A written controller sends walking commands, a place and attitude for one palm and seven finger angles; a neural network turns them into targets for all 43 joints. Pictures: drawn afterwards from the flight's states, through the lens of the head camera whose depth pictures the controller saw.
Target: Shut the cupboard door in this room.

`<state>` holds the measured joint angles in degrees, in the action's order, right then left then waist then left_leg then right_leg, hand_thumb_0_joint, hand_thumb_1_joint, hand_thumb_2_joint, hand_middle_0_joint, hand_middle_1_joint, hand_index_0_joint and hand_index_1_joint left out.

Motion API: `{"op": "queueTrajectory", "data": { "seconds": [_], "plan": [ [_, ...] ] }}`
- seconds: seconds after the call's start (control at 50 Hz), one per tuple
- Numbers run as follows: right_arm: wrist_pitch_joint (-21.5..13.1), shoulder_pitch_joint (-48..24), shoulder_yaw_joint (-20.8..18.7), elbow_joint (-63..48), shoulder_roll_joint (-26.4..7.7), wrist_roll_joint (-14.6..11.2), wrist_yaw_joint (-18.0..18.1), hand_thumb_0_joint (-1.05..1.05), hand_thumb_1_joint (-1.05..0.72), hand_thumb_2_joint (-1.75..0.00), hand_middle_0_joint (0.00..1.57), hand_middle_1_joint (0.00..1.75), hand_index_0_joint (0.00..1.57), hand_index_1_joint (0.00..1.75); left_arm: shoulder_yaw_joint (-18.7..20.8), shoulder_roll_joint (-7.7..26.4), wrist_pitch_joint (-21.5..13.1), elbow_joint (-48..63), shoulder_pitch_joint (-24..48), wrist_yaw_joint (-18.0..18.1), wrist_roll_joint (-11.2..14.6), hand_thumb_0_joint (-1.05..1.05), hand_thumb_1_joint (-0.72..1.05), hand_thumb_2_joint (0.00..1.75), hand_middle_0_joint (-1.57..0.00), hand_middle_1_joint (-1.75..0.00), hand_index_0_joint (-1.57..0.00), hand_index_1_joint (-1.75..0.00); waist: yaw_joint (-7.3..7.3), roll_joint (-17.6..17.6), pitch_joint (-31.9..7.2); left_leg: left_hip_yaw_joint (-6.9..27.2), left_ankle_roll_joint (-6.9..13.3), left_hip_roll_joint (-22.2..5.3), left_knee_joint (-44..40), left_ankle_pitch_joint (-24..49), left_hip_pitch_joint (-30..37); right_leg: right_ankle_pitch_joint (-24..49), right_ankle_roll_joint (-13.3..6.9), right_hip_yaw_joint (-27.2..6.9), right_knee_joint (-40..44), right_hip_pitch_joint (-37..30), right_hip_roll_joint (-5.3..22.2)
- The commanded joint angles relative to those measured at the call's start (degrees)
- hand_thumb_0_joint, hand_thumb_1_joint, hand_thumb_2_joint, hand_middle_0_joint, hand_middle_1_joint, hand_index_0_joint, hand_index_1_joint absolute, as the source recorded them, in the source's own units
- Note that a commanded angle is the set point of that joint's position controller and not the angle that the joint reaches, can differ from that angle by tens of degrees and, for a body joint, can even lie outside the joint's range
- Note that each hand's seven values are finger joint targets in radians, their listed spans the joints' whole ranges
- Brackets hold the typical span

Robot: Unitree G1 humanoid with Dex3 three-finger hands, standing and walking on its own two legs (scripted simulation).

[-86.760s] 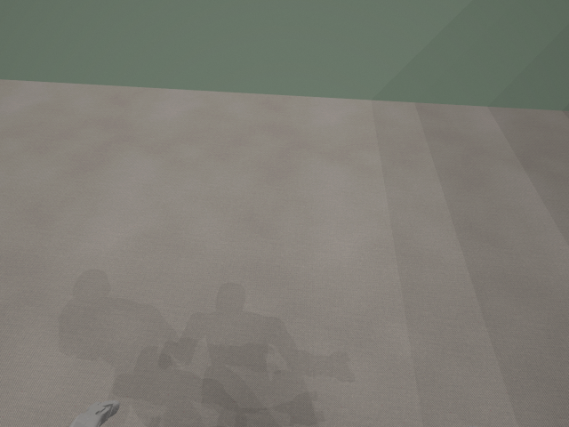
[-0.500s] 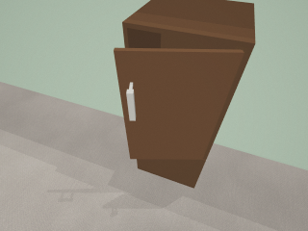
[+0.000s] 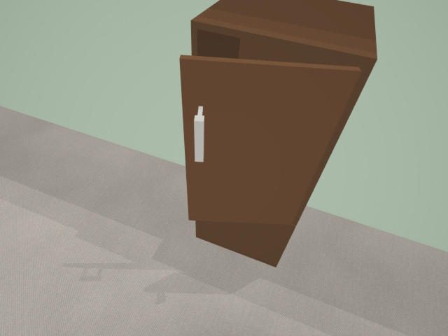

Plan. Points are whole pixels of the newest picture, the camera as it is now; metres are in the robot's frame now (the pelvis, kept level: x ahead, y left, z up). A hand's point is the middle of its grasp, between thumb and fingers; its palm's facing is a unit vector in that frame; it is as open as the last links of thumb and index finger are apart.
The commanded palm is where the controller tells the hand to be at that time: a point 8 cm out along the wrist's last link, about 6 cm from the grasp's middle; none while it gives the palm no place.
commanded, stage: come to a stop and stand still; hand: left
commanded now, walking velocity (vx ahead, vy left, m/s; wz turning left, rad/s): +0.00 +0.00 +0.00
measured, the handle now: (199, 134) +0.54 +0.10 +0.06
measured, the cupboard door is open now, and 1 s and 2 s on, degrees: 20 20 20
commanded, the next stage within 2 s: look again from close up in 0.04 s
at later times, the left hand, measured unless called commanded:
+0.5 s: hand out of the picture +0.02 +0.25 -0.17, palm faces +0.03 -0.96 -0.27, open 7.4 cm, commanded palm none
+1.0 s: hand out of the picture -0.18 +0.23 -0.19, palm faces +0.14 -0.98 -0.13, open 7.4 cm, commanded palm none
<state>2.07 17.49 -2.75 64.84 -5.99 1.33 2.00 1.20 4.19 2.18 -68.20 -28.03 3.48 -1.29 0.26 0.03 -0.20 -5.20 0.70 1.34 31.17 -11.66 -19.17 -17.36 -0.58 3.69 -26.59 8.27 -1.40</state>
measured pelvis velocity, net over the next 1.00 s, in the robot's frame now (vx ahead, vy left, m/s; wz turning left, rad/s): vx -0.08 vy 0.07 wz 0.05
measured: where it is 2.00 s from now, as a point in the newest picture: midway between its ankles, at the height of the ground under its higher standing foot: outside the picture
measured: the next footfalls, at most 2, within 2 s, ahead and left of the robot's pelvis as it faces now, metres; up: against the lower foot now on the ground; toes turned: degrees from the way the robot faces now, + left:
left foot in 1.08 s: +0.01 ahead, +0.14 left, +0.00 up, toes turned +2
right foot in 1.44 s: -0.20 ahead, +0.00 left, +0.00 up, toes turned -10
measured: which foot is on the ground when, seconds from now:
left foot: down 0.00-0.96, up 0.98-1.00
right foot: down 0.00-1.00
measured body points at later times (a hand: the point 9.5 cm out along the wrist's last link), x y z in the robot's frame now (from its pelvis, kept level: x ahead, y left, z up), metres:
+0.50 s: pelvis -0.01 +0.05 +0.00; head -0.03 +0.05 +0.45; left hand +0.02 +0.30 -0.15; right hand +0.05 -0.21 -0.14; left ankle +0.06 +0.05 -0.73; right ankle -0.03 -0.12 -0.73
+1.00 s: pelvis -0.08 +0.07 +0.00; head -0.11 +0.11 +0.45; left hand -0.19 +0.28 -0.17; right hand -0.03 -0.18 -0.13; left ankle +0.02 +0.07 -0.71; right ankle -0.03 -0.12 -0.73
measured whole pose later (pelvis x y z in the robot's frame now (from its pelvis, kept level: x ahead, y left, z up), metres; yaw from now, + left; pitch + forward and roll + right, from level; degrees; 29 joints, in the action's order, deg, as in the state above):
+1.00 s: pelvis -0.08 +0.07 +0.00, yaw +3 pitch -5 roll -4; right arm 3.5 14.2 -3.4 60.1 -10.5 0.5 1.2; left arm 2.0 8.9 3.2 -61.1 -29.3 2.3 -1.7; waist 1.5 1.1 1.2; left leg -5.7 -4.1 4.8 40.1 -18.9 -23.4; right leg -15.4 -1.3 1.8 -24.9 10.1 3.1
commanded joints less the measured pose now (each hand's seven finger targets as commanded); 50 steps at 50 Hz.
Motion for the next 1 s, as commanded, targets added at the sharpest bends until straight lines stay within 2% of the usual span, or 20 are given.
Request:
{"op": "queueTrajectory", "data": {
  "seconds": [0.0, 0.04, 0.08, 0.1, 0.12, 0.14, 0.18, 0.22, 0.28, 0.32, 0.36, 0.48, 0.62, 0.76, 0.86, 0.9, 0.92, 0.94, 0.96, 0.98],
  "plan": [
    [-1.6, 7.6, 1.3, 0.3, -0.8, -0.7, 0.3, 0.00, -0.90, -0.90, 0.20, 0.30, 0.20, 0.30, -0.5, 3.4, -2.7, 4.0, 4.2, -0.7, 0.2, 0.00, 0.90, 0.90, -0.20, -0.30, -0.20, -0.30, -3.16, -2.6, 12.4, 8.8, 0.8, -6.3, -8.5, -2.3, 9.3, -10.0, -2.9, -9.5, 9.5, 20.8, 7.7],
    [-2.1, 5.1, 1.3, -0.4, -2.5, -0.6, 0.8, 0.00, -0.90, -0.90, 0.20, 0.30, 0.20, 0.30, -0.5, 2.7, -1.8, 2.1, -1.1, -0.7, 0.2, 0.00, 0.90, 0.90, -0.20, -0.30, -0.20, -0.30, -0.22, -8.9, 12.8, 15.9, 2.2, -9.7, -19.2, -12.8, 1.2, -2.6, -1.1, -5.8, 4.1, 11.0, 4.8],
    [-2.5, 3.3, 0.6, -1.3, -5.5, -0.6, 1.1, 0.00, -0.90, -0.90, 0.20, 0.30, 0.20, 0.30, 0.0, 3.5, -0.8, 1.4, -3.2, -0.6, -0.3, 0.00, 0.90, 0.90, -0.20, -0.30, -0.20, -0.30, 1.40, -9.4, 11.1, 21.1, 1.6, -12.8, -26.7, -21.7, -3.1, -1.5, -0.3, -3.3, -2.9, 4.9, 3.4],
    [-2.6, 2.3, 0.3, -1.7, -6.5, -0.7, 1.2, 0.00, -0.90, -0.90, 0.20, 0.30, 0.20, 0.30, 0.1, 3.7, -0.5, 1.2, -4.4, -0.7, -0.4, 0.00, 0.90, 0.90, -0.20, -0.30, -0.20, -0.30, 1.93, -9.0, 9.1, 21.7, 1.1, -13.3, -28.1, -22.8, -2.3, -2.3, -0.2, -2.9, -5.5, 4.3, 3.2],
    [-2.7, 0.2, 0.9, -9.0, -13.8, -1.0, 0.0, 0.00, -0.90, -0.90, 0.20, 0.30, 0.20, 0.30, -2.0, 13.6, -2.6, 9.1, 0.1, -1.0, -1.7, 0.00, 0.90, 0.90, -0.20, -0.30, -0.20, -0.30, 0.16, -7.4, 14.5, 16.5, 2.7, -8.0, -20.4, -7.4, -7.6, -3.3, -1.5, -2.5, -3.4, 3.1, 2.5],
    [-4.4, -5.7, -0.3, -9.9, -10.6, -0.6, -0.3, 0.00, -0.90, -0.90, 0.20, 0.30, 0.20, 0.30, -0.8, 8.8, -3.2, 8.8, -1.5, -0.7, -1.0, 0.00, 0.90, 0.90, -0.20, -0.30, -0.20, -0.30, 3.53, -0.6, 5.5, 14.4, 3.0, -9.2, -13.1, -8.9, -3.3, -0.6, -1.9, -4.0, 0.9, 4.0, 4.2],
    [-4.5, 0.5, 0.4, -8.9, -7.0, -0.6, -0.4, 0.00, -0.90, -0.90, 0.20, 0.30, 0.20, 0.30, -0.8, 8.5, -4.2, 8.1, 0.1, -0.1, -0.4, 0.00, 0.90, 0.90, -0.20, -0.30, -0.20, -0.30, -0.44, 3.3, -6.9, 11.2, 1.9, -5.9, -7.1, 1.0, 8.5, 4.6, -4.1, -6.3, 3.0, 1.4, 7.0],
    [-4.4, 2.9, 0.6, -8.8, -7.2, -0.3, -0.4, 0.00, -0.90, -0.90, 0.20, 0.30, 0.20, 0.30, -0.6, 8.8, -4.2, 10.1, 2.1, 0.1, 0.1, 0.00, 0.90, 0.90, -0.20, -0.30, -0.20, -0.30, -1.63, 1.3, -10.7, 13.6, 2.5, -6.5, -7.6, 0.4, 11.4, 2.2, -3.8, -5.8, 1.7, 1.9, 6.1],
    [-3.7, -0.1, -0.8, -10.2, -11.7, -0.2, 0.0, 0.00, -0.90, -0.90, 0.20, 0.30, 0.20, 0.30, 0.2, 9.7, -2.9, 12.0, 3.8, -0.1, -0.3, 0.00, 0.90, 0.90, -0.20, -0.30, -0.20, -0.30, -0.61, -4.8, 0.6, 20.0, 2.7, -10.1, -16.8, -11.5, 3.0, -1.0, -2.5, -2.6, -2.9, 5.7, 3.5],
    [-3.6, -0.8, -0.7, -10.6, -12.3, -0.2, 0.0, 0.00, -0.90, -0.90, 0.20, 0.30, 0.20, 0.30, 0.3, 10.4, -2.4, 12.1, 3.3, -0.4, -0.6, 0.00, 0.90, 0.90, -0.20, -0.30, -0.20, -0.30, 0.49, -7.7, 3.8, 20.8, -0.1, -10.4, -20.3, -12.9, 0.9, -1.4, -2.4, -2.6, -3.5, 5.4, 3.4],
    [-3.4, -1.3, -1.0, -11.1, -13.9, -0.3, 0.1, 0.00, -0.90, -0.90, 0.20, 0.30, 0.20, 0.30, 0.7, 12.2, -2.2, 12.1, 2.9, -0.4, -0.4, 0.00, 0.90, 0.90, -0.20, -0.30, -0.20, -0.30, 0.62, -5.2, 5.4, 20.0, -3.0, -10.6, -22.3, -13.1, 0.7, -1.5, -2.1, -2.5, -3.3, 5.4, 3.7],
    [-3.3, -3.2, -1.1, -11.6, -15.7, -0.4, -0.6, 0.00, -0.90, -0.90, 0.20, 0.30, 0.20, 0.30, 1.0, 14.4, -2.7, 13.0, 3.1, -0.7, -0.2, 0.00, 0.90, 0.90, -0.20, -0.30, -0.20, -0.30, 0.48, 5.2, 3.0, 14.3, -1.9, -8.2, -19.0, -6.3, 5.8, 2.0, -2.8, -4.6, 2.5, 4.2, 5.5],
    [-2.7, -5.2, -1.1, -11.1, -17.5, -0.4, -1.1, 0.00, -0.90, -0.90, 0.20, 0.30, 0.20, 0.30, 0.8, 15.5, -1.9, 12.8, 1.7, -0.8, -0.5, 0.00, 0.90, 0.90, -0.20, -0.30, -0.20, -0.30, 0.54, -1.0, 3.0, 15.8, -2.9, -9.5, -24.1, -14.5, 6.0, -0.6, -1.9, -3.2, 1.0, 4.6, 4.8],
    [-1.9, -6.3, -1.2, -9.6, -17.4, -0.7, -1.3, 0.00, -0.90, -0.90, 0.20, 0.30, 0.20, 0.30, 0.7, 15.6, -1.9, 9.9, -2.6, -1.1, -0.6, 0.00, 0.90, 0.90, -0.20, -0.30, -0.20, -0.30, 1.04, 0.8, 3.9, 12.5, -4.1, -7.4, -23.7, -15.4, 5.4, -3.0, -2.5, -3.6, 4.1, 4.5, 5.2],
    [-0.5, -4.8, -1.1, -8.2, -14.1, -0.5, -0.5, 0.00, -0.90, -0.90, 0.20, 0.30, 0.20, 0.30, 0.6, 10.8, -0.1, 7.0, -9.6, -1.3, -0.4, 0.00, 0.90, 0.90, -0.20, -0.30, -0.20, -0.30, 1.66, -0.3, 5.5, 10.5, -8.5, -7.3, -24.7, -22.0, 1.9, -7.2, -1.5, -0.1, 4.5, 3.5, 2.0],
    [0.2, -5.9, -1.7, -8.5, -13.7, -0.8, 0.0, 0.00, -0.90, -0.90, 0.20, 0.30, 0.20, 0.30, 2.0, 11.7, 0.5, 6.3, -12.2, -1.4, -0.3, 0.00, 0.90, 0.90, -0.20, -0.30, -0.20, -0.30, 2.84, 1.7, 6.2, 4.9, -13.4, -2.5, -16.1, -19.4, 0.9, -10.0, -3.7, -1.1, 8.9, 4.0, 3.5],
    [0.8, -4.4, -1.7, -8.0, -11.4, -1.2, 0.2, 0.00, -0.90, -0.90, 0.20, 0.30, 0.20, 0.30, 2.7, 13.4, 0.5, 6.9, -9.3, -1.2, -0.2, 0.00, 0.90, 0.90, -0.20, -0.30, -0.20, -0.30, 1.41, 10.2, 5.9, 1.2, -12.0, 1.9, 3.1, -15.9, 5.4, -16.8, -7.2, -10.1, 14.7, 13.2, 9.8],
    [1.4, 0.4, -2.6, -7.3, -9.0, -1.5, 0.2, 0.00, -0.90, -0.90, 0.20, 0.30, 0.20, 0.30, 3.7, 14.9, 0.5, 10.4, 2.3, -0.7, -0.2, 0.00, 0.90, 0.90, -0.20, -0.30, -0.20, -0.30, -3.71, 21.0, 5.2, 5.6, -6.7, 0.3, 31.1, -13.7, 14.3, -25.7, -11.4, -21.3, 20.3, 32.0, 20.2],
    [1.1, 8.2, -4.0, -6.5, -10.3, -1.5, -0.1, 0.00, -0.90, -0.90, 0.20, 0.30, 0.20, 0.30, 3.7, 14.5, -0.6, 16.0, 19.0, 0.1, -0.6, 0.00, 0.90, 0.90, -0.20, -0.30, -0.20, -0.30, -10.70, 16.7, 5.4, 13.0, -2.4, -5.0, 41.2, -15.1, 18.2, -10.8, -11.2, -18.1, 17.1, 41.4, 21.6],
    [0.8, 15.5, -3.9, -4.4, -8.4, -1.3, -0.1, 0.00, -0.90, -0.90, 0.20, 0.30, 0.20, 0.30, 3.9, 14.6, -1.4, 18.4, 26.6, 0.1, -0.8, 0.00, 0.90, 0.90, -0.20, -0.30, -0.20, -0.30, -14.29, 12.7, 4.1, 13.8, -0.9, -8.0, 35.5, -18.4, 22.5, -7.3, -8.8, -12.6, 11.8, 41.3, 18.4]
  ]
}}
